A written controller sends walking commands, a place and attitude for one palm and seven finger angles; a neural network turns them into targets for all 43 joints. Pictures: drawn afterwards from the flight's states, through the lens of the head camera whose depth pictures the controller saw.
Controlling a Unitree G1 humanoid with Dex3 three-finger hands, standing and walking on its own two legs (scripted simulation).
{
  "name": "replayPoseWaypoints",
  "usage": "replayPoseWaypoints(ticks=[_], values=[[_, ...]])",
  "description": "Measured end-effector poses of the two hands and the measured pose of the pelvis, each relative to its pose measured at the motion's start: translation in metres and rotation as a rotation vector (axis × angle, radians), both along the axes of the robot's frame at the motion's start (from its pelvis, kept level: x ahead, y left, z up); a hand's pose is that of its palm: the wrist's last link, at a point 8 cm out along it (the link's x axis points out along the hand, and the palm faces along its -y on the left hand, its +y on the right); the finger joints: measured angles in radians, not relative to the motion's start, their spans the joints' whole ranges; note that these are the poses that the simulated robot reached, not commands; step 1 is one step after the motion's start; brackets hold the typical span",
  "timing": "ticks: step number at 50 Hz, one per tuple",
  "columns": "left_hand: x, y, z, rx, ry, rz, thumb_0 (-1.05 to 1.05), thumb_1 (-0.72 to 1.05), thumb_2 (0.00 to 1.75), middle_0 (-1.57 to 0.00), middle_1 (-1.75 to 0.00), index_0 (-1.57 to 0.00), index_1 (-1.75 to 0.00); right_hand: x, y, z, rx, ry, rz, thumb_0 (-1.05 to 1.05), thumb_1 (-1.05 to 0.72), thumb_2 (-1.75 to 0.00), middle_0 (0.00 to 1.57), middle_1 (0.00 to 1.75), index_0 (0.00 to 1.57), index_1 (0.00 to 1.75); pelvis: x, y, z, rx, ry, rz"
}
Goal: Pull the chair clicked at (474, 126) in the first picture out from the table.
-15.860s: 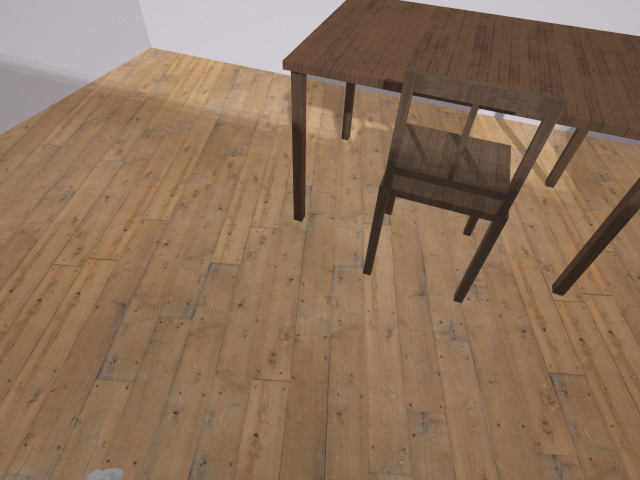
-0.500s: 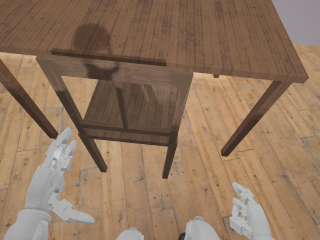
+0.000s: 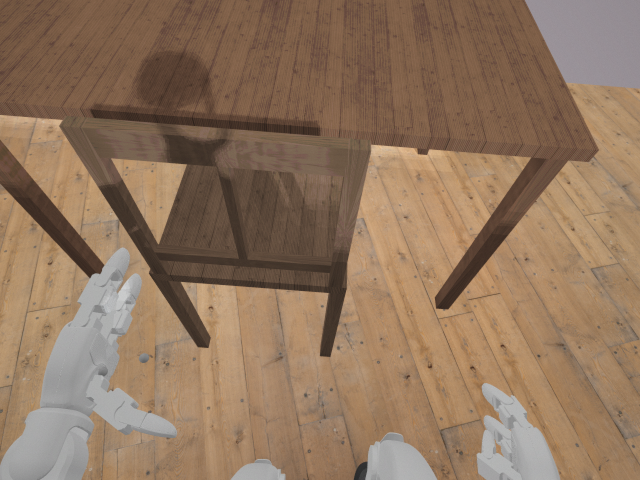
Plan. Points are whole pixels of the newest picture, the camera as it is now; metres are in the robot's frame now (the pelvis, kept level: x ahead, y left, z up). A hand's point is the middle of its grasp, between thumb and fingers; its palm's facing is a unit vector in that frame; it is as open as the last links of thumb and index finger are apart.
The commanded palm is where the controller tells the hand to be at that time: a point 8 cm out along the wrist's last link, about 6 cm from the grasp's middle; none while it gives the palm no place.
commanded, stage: raise the hand toward the chair's back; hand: left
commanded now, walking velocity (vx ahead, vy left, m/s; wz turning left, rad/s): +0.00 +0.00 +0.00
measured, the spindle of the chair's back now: (235, 215) +0.49 +0.16 -0.03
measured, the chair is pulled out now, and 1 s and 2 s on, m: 0.00 0.00 0.00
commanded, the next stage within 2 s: aim the fingers beside a spindle in 0.18 s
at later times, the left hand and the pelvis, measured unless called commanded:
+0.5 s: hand (162, 355) +0.25 +0.19 +0.03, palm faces -0.05 -1.00 -0.04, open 16.9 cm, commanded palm +0.24 +0.24 +0.03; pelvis -0.01 +0.00 -0.01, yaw +1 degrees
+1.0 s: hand (199, 323) +0.30 +0.16 +0.01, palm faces -0.05 -1.00 -0.04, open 16.9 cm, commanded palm +0.28 +0.22 +0.01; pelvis -0.01 +0.00 -0.02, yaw +0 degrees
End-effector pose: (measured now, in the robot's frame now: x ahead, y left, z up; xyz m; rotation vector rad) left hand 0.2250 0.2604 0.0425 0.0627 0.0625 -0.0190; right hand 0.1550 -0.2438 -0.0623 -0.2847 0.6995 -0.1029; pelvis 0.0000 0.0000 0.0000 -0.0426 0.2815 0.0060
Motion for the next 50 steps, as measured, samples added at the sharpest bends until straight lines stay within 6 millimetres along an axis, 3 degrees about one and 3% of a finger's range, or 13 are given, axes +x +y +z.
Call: replayPoseWaypoints(ticks=[18, 27, 36, 50], values=[[-0.007, 0.0, -0.002, -0.009, -0.007, 0.0, -0.01, -0.5, 0.3, -0.06, -0.08, -0.06, -0.08, 0.005, 0.012, -0.003, 0.02, -0.024, 0.042, 0.02, -0.9, -0.9, 0.21, 0.3, 0.2, 0.3, -0.006, 0.0, -0.003, -0.001, -0.002, 0.008], [0.013, -0.019, -0.012, -0.02, -0.02, -0.035, -0.01, -0.5, 0.3, -0.06, -0.08, -0.06, -0.08, 0.0, 0.009, -0.011, 0.01, -0.007, 0.041, 0.02, -0.9, -0.9, 0.21, 0.3, 0.2, 0.3, -0.008, 0.001, -0.009, 0.001, 0.017, 0.007], [0.032, -0.021, -0.017, -0.014, -0.023, -0.018, -0.02, -0.5, 0.3, -0.06, -0.08, -0.06, -0.08, -0.009, 0.006, -0.019, 0.017, 0.04, 0.016, 0.02, -0.9, -0.9, 0.21, 0.3, 0.2, 0.3, -0.007, 0.0, -0.011, 0.004, 0.038, 0.0], [0.054, -0.041, -0.03, -0.02, -0.026, -0.034, -0.02, -0.5, 0.3, -0.06, -0.08, -0.06, -0.08, -0.01, 0.001, -0.034, 0.025, 0.093, 0.004, 0.02, -0.9, -0.9, 0.2, 0.3, 0.2, 0.3, -0.006, -0.002, -0.017, 0.013, 0.07, -0.006]])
